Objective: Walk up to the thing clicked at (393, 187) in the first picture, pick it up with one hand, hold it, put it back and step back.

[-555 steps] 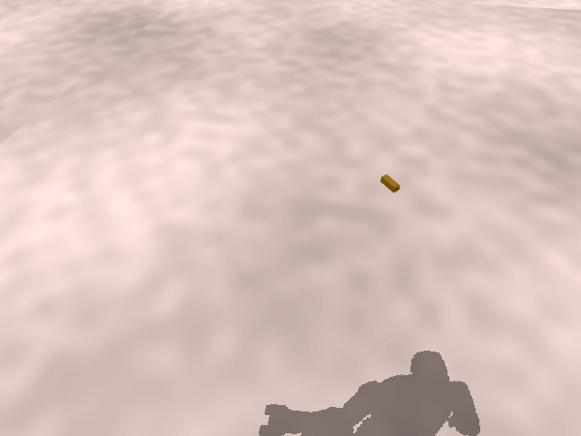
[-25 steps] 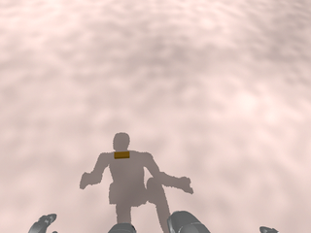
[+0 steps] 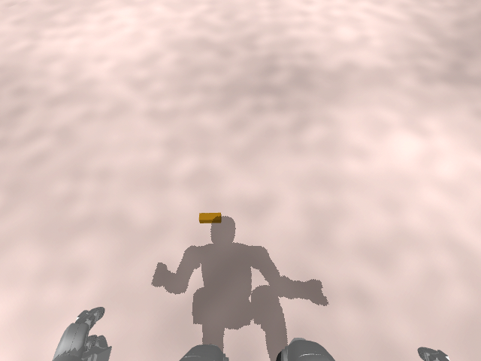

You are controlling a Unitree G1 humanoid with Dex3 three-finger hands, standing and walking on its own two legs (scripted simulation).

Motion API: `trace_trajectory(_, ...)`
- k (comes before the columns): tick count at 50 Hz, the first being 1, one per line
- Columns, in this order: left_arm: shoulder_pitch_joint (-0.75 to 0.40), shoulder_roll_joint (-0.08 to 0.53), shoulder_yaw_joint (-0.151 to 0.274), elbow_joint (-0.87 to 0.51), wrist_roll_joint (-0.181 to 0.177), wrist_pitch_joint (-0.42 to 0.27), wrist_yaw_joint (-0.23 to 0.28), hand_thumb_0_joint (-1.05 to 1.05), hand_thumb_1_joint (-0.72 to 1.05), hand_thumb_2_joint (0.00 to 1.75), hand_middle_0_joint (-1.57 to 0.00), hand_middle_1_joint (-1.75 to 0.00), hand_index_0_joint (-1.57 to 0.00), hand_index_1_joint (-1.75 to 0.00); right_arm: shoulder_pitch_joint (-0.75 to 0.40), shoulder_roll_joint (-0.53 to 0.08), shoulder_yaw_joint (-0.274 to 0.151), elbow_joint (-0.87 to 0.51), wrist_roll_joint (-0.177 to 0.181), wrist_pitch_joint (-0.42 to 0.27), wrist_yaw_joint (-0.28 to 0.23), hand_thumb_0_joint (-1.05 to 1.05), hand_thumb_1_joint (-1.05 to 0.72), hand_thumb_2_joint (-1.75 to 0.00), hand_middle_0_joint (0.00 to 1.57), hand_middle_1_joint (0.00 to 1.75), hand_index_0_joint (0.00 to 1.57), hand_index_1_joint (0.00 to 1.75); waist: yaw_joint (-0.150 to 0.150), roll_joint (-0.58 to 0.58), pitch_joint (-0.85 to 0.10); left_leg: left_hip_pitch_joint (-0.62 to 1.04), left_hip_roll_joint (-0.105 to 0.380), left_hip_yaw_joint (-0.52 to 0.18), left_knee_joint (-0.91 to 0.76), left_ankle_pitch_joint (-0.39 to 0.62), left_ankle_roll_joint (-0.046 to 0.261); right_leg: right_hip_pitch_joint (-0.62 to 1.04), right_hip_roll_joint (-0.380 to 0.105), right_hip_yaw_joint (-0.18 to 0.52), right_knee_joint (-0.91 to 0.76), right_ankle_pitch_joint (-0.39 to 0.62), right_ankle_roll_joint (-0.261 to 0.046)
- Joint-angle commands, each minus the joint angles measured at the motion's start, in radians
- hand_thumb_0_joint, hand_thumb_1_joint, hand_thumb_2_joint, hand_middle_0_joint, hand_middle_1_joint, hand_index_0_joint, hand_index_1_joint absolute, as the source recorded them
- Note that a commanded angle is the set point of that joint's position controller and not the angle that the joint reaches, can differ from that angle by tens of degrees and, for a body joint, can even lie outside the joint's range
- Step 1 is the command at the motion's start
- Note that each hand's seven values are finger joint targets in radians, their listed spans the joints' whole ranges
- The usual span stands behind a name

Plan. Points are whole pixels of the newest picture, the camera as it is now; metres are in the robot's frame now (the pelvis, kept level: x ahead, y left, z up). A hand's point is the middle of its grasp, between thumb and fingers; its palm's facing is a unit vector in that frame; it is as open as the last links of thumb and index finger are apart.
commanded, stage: walk up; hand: left
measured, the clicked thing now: (210, 218) +0.71 +0.19 -0.74
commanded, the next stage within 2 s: stand in 0.94 s
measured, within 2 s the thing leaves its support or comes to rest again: neither
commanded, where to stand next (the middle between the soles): +0.32 -0.04 m, yaw -1 degrees
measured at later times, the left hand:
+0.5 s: hand out of the picture -0.04 +0.25 -0.14, palm faces -0.02 -0.92 -0.39, open 7.4 cm
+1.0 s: hand out of the picture +0.02 +0.25 -0.13, palm faces +0.00 -0.94 -0.35, open 7.4 cm
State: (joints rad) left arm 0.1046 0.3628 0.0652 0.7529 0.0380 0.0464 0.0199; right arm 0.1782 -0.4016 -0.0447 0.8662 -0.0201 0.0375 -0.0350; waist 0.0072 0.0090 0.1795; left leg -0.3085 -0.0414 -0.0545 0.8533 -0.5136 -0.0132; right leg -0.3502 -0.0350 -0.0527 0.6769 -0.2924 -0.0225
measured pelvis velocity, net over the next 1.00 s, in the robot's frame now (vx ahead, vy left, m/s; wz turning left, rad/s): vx -0.09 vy -0.01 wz -0.01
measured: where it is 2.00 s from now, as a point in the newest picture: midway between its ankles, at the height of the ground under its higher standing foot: outside the picture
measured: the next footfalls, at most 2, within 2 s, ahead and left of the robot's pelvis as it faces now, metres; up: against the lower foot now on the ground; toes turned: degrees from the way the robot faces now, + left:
left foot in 0.04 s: -0.04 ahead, +0.12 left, +0.00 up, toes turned -4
right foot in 0.34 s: -0.07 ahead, -0.14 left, +0.00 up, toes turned +1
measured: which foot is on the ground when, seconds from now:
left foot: up 0.00-0.02, down 0.04-1.00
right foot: down 0.00-0.06, up 0.08-0.32, down 0.34-1.00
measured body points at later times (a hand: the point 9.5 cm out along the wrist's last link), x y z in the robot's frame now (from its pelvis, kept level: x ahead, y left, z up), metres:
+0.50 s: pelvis -0.09 -0.02 +0.01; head -0.08 -0.03 +0.46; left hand -0.04 +0.30 -0.11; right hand +0.00 -0.33 -0.11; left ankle -0.07 +0.12 -0.70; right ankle -0.11 -0.14 -0.72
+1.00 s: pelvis -0.09 -0.01 +0.02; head -0.08 -0.01 +0.47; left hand +0.02 +0.29 -0.10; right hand +0.01 -0.31 -0.11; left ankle -0.08 +0.12 -0.72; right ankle -0.11 -0.14 -0.72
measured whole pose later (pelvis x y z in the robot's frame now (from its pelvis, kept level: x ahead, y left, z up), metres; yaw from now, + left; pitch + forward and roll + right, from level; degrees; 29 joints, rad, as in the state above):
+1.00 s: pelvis -0.09 -0.01 +0.02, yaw -1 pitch -3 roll +0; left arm 0.09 0.36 0.03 1.07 0.00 -0.03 0.00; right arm 0.10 -0.34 -0.02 1.06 -0.02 -0.02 0.00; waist 0.00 0.00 0.06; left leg -0.17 0.00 -0.06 0.46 -0.24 -0.01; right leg -0.10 -0.01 0.03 0.43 -0.27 0.02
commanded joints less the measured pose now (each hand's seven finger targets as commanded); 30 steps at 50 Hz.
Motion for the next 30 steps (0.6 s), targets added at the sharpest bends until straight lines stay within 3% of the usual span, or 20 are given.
trace_trajectory(1, -0.002, 0.248, 0.067, -0.069, -0.016, 0.004, 0.003, 0.00, 0.90, 0.90, -0.20, -0.30, -0.20, -0.30, 0.113, -0.177, -0.065, -0.033, -0.010, -0.033, 0.000, 0.00, -0.90, -0.90, 0.20, 0.30, 0.20, 0.30, -0.022, -0.128, -0.264, 0.103, 0.018, 0.073, -0.421, 0.297, 0.031, 0.166, -0.181, 0.223, -0.026, 0.334, -0.113)
trace_trajectory(2, 0.021, 0.210, 0.055, -0.069, -0.017, 0.009, -0.001, 0.00, 0.90, 0.90, -0.20, -0.30, -0.20, -0.30, 0.098, -0.222, -0.079, -0.033, -0.023, -0.035, 0.000, 0.00, -0.90, -0.90, 0.20, 0.30, 0.20, 0.30, -0.011, -0.017, -0.246, 0.168, 0.136, -0.118, -0.466, 0.287, 0.080, 0.007, -0.116, 0.195, 0.046, 0.118, -0.065)
trace_trajectory(3, -0.018, 0.190, 0.051, -0.086, -0.027, 0.003, 0.003, 0.00, 0.90, 0.90, -0.20, -0.30, -0.20, -0.30, 0.032, -0.345, -0.096, -0.057, -0.021, -0.031, 0.012, 0.00, -0.90, -0.90, 0.20, 0.30, 0.20, 0.30, -0.019, 0.246, -0.213, 0.084, 0.393, -0.447, -0.546, 0.359, 0.234, -0.117, 0.078, 0.038, 0.229, -0.239, 0.000)
trace_trajectory(4, -0.087, 0.234, 0.076, -0.076, -0.005, 0.005, 0.012, 0.00, 0.90, 0.90, -0.20, -0.30, -0.20, -0.30, 0.004, -0.380, -0.111, -0.075, -0.023, -0.037, 0.012, 0.00, -0.90, -0.90, 0.20, 0.30, 0.20, 0.30, -0.070, 0.232, -0.177, -0.055, 0.497, -0.586, -0.582, 0.415, 0.348, -0.068, 0.085, 0.176, 0.465, -0.372, 0.016)
trace_trajectory(6, -0.001, 0.213, 0.077, -0.023, -0.025, 0.011, 0.008, 0.00, 0.90, 0.90, -0.20, -0.30, -0.20, -0.30, -0.067, -0.275, -0.077, -0.074, -0.023, -0.047, 0.001, 0.00, -0.90, -0.90, 0.20, 0.30, 0.20, 0.30, 0.014, 0.051, -0.169, 0.006, 0.366, -0.320, -0.485, 0.564, 0.274, -0.100, 0.116, 0.273, 0.596, -0.279, 0.002)
trace_trajectory(8, 0.076, 0.219, 0.081, 0.023, -0.026, 0.000, -0.001, 0.00, 0.90, 0.90, -0.20, -0.30, -0.20, -0.30, -0.077, -0.238, -0.069, -0.074, -0.017, -0.054, -0.006, 0.00, -0.90, -0.90, 0.20, 0.30, 0.20, 0.30, 0.041, 0.090, -0.171, 0.030, 0.302, -0.189, -0.445, 0.526, 0.223, -0.081, 0.106, 0.234, 0.561, -0.208, 0.006)
trace_trajectory(10, 0.079, 0.197, 0.074, 0.034, -0.022, -0.015, -0.016, 0.00, 0.90, 0.90, -0.20, -0.30, -0.20, -0.30, -0.063, -0.207, -0.065, -0.068, -0.023, -0.056, 0.005, 0.00, -0.90, -0.90, 0.20, 0.30, 0.20, 0.30, 0.009, 0.143, -0.181, 0.126, 0.247, -0.148, -0.449, 0.369, 0.202, -0.072, 0.083, 0.183, 0.346, -0.205, 0.029)
trace_trajectory(13, 0.038, 0.191, 0.053, 0.043, -0.018, -0.042, -0.027, 0.00, 0.90, 0.90, -0.20, -0.30, -0.20, -0.30, -0.024, -0.224, -0.067, -0.056, -0.029, -0.052, 0.016, 0.00, -0.90, -0.90, 0.20, 0.30, 0.20, 0.30, -0.043, 0.187, -0.200, 0.191, 0.256, -0.159, -0.447, 0.176, 0.217, 0.001, 0.051, 0.098, 0.013, -0.270, 0.044)
trace_trajectory(14, 0.065, 0.184, 0.052, 0.070, -0.018, -0.053, -0.023, 0.00, 0.90, 0.90, -0.20, -0.30, -0.20, -0.30, -0.030, -0.234, -0.069, -0.056, -0.031, -0.045, 0.020, 0.00, -0.90, -0.90, 0.20, 0.30, 0.20, 0.30, -0.029, 0.203, -0.201, 0.153, 0.258, -0.150, -0.411, 0.220, 0.211, 0.084, 0.055, 0.069, -0.119, -0.254, 0.030)
trace_trajectory(16, 0.150, 0.191, 0.061, 0.143, -0.009, -0.074, -0.008, 0.00, 0.90, 0.90, -0.20, -0.30, -0.20, -0.30, -0.062, -0.214, -0.056, -0.057, -0.016, -0.030, 0.025, 0.00, -0.90, -0.90, 0.20, 0.30, 0.20, 0.30, 0.020, 0.142, -0.195, 0.009, 0.213, -0.085, -0.298, 0.305, 0.147, 0.290, 0.072, 0.057, -0.350, 0.004, 0.002)
trace_trajectory(17, 0.171, 0.242, 0.076, 0.156, 0.002, -0.083, -0.005, 0.00, 0.90, 0.90, -0.20, -0.30, -0.20, -0.30, -0.046, -0.159, -0.040, -0.059, -0.007, -0.029, 0.027, 0.00, -0.90, -0.90, 0.20, 0.30, 0.20, 0.30, 0.025, 0.021, -0.193, -0.117, 0.161, -0.057, -0.191, 0.241, 0.089, 0.363, -0.014, 0.253, -0.350, -0.061, -0.028)
trace_trajectory(18, 0.139, 0.321, 0.086, 0.131, 0.006, -0.089, -0.004, 0.00, 0.90, 0.90, -0.20, -0.30, -0.20, -0.30, -0.092, -0.117, -0.028, -0.084, 0.003, -0.029, 0.027, 0.00, -0.90, -0.90, 0.20, 0.30, 0.20, 0.30, 0.040, -0.165, -0.151, -0.214, 0.032, -0.026, -0.124, 0.008, 0.031, 0.223, -0.223, 0.563, -0.437, -0.268, -0.123)
trace_trajectory(19, 0.050, 0.369, 0.086, 0.111, 0.010, -0.088, -0.007, 0.00, 0.90, 0.90, -0.20, -0.30, -0.20, -0.30, -0.106, -0.176, -0.053, -0.055, 0.001, -0.023, 0.019, 0.00, -0.90, -0.90, 0.20, 0.30, 0.20, 0.30, 0.038, -0.160, -0.089, -0.067, 0.050, -0.089, 0.028, -0.078, 0.011, -0.038, -0.338, 0.655, -0.462, -0.343, -0.229)
trace_trajectory(21, -0.014, 0.272, 0.064, 0.099, -0.004, -0.101, -0.006, 0.00, 0.90, 0.90, -0.20, -0.30, -0.20, -0.30, -0.056, -0.180, -0.054, -0.015, 0.016, -0.031, 0.028, 0.00, -0.90, -0.90, 0.20, 0.30, 0.20, 0.30, -0.008, -0.068, -0.054, -0.068, 0.048, -0.114, 0.033, 0.012, 0.010, 0.011, -0.238, 0.463, -0.392, -0.186, -0.179)
trace_trajectory(23, 0.001, 0.265, 0.066, 0.112, 0.000, -0.103, -0.006, 0.00, 0.90, 0.90, -0.20, -0.30, -0.20, -0.30, -0.036, -0.160, -0.043, 0.000, 0.014, -0.047, 0.030, 0.00, -0.90, -0.90, 0.20, 0.30, 0.20, 0.30, 0.001, -0.161, -0.099, -0.048, 0.052, -0.057, -0.072, 0.042, 0.008, 0.076, -0.217, 0.375, -0.358, -0.036, -0.160)
trace_trajectory(25, 0.024, 0.265, 0.061, 0.123, -0.003, -0.097, -0.013, 0.00, 0.90, 0.90, -0.20, -0.30, -0.20, -0.30, -0.034, -0.152, -0.041, 0.015, 0.004, -0.057, 0.036, 0.00, -0.90, -0.90, 0.20, 0.30, 0.20, 0.30, 0.011, -0.169, -0.122, 0.026, 0.032, 0.001, -0.223, 0.055, 0.009, 0.098, -0.172, 0.312, -0.320, 0.023, -0.130)
trace_trajectory(27, -0.002, 0.248, 0.048, 0.123, -0.014, -0.083, -0.017, 0.00, 0.90, 0.90, -0.20, -0.30, -0.20, -0.30, 0.010, -0.138, -0.047, 0.042, -0.002, -0.066, 0.035, 0.00, -0.90, -0.90, 0.20, 0.30, 0.20, 0.30, -0.022, -0.159, -0.144, 0.161, 0.019, 0.029, -0.445, 0.208, 0.016, 0.080, -0.133, 0.240, -0.237, 0.094, -0.085)
trace_trajectory(28, 0.005, 0.214, 0.033, 0.124, -0.018, -0.080, -0.018, 0.00, 0.90, 0.90, -0.20, -0.30, -0.20, -0.30, 0.016, -0.153, -0.057, 0.049, -0.010, -0.073, 0.030, 0.00, -0.90, -0.90, 0.20, 0.30, 0.20, 0.30, -0.029, -0.129, -0.170, 0.240, 0.057, -0.038, -0.483, 0.298, 0.034, 0.050, -0.106, 0.210, -0.180, 0.172, -0.053)
trace_trajectory(29, 0.020, 0.175, 0.021, 0.130, -0.030, -0.076, -0.021, 0.00, 0.90, 0.90, -0.20, -0.30, -0.20, -0.30, -0.014, -0.193, -0.060, 0.043, -0.015, -0.078, 0.028, 0.00, -0.90, -0.90, 0.20, 0.30, 0.20, 0.30, -0.008, 0.002, -0.178, 0.232, 0.187, -0.239, -0.525, 0.270, 0.084, -0.009, -0.029, 0.157, -0.135, 0.059, -0.002)
trace_trajectory(30, 0.022, 0.193, 0.028, 0.155, -0.041, -0.071, -0.018, 0.00, 0.90, 0.90, -0.20, -0.30, -0.20, -0.30, -0.053, -0.226, -0.060, 0.037, -0.008, -0.077, 0.032, 0.00, -0.90, -0.90, 0.20, 0.30, 0.20, 0.30, 0.015, 0.055, -0.176, 0.083, 0.264, -0.321, -0.570, 0.089, 0.162, 0.092, 0.021, 0.098, -0.089, -0.167, 0.006)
